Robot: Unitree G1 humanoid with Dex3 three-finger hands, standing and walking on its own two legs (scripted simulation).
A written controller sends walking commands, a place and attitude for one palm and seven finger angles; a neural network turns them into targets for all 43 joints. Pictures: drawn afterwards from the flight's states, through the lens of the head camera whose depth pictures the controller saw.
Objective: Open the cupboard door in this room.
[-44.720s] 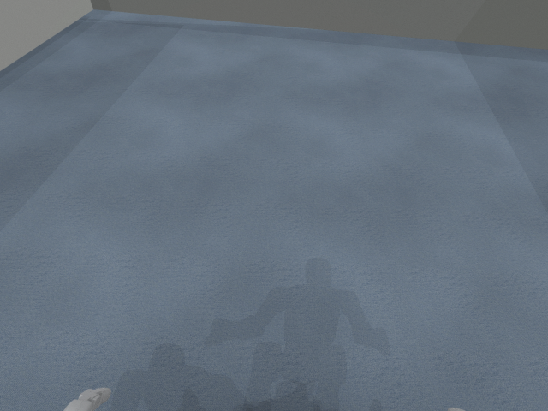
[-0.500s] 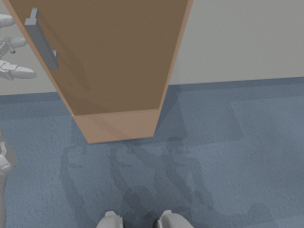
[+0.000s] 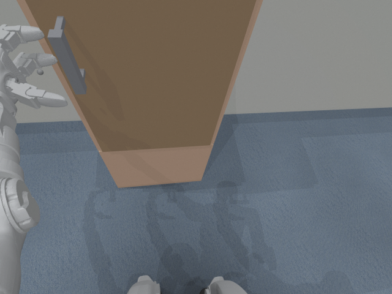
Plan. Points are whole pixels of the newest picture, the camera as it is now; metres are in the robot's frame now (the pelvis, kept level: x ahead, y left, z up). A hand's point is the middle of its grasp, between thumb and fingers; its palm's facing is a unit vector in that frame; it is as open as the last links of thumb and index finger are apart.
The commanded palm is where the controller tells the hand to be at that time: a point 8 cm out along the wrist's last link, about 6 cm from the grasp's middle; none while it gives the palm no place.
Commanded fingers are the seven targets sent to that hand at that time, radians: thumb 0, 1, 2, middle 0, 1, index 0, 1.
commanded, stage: slide the fingers in behind the handle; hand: left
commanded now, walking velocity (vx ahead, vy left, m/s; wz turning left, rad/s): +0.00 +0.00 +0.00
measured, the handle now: (71, 58) +0.55 +0.20 +0.12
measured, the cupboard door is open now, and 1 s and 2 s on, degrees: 0 0 0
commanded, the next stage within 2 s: close the thumb around the handle in 1.38 s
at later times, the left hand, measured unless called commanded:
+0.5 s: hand (58, 76) +0.49 +0.22 +0.12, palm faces +0.03 -1.00 -0.02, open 14.1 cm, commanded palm +0.48 +0.25 +0.12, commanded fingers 0.00 -0.50 0.30 -0.30 -1.20 -0.30 -1.20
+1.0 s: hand (83, 73) +0.50 +0.17 +0.13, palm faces +0.05 -1.00 +0.00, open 13.8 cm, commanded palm +0.47 +0.23 +0.12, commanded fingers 0.00 -0.50 0.30 -0.30 -1.20 -0.30 -1.20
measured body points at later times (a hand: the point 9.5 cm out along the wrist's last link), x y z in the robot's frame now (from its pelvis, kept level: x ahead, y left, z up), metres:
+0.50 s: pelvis -0.01 -0.01 +0.00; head +0.09 +0.02 +0.44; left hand +0.49 +0.27 +0.13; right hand -0.01 -0.28 -0.11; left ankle +0.00 +0.09 -0.70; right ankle -0.03 -0.13 -0.70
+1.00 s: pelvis -0.02 -0.02 +0.00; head +0.08 -0.01 +0.44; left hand +0.49 +0.23 +0.13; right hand -0.02 -0.28 -0.11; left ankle +0.00 +0.09 -0.70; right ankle -0.03 -0.13 -0.70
